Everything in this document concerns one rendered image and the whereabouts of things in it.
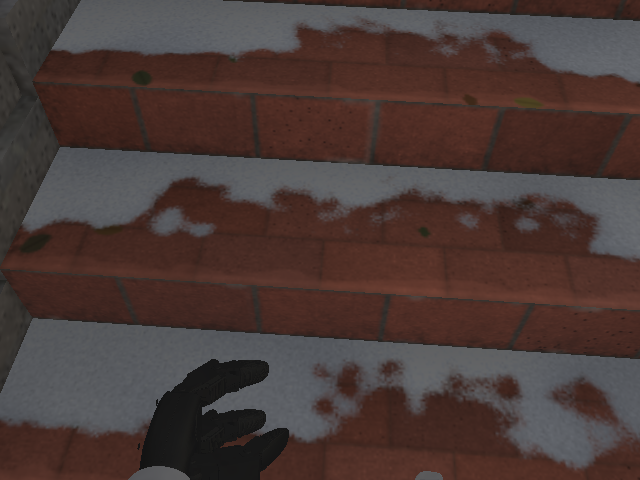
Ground robot left hand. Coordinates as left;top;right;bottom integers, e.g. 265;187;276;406
137;359;289;480

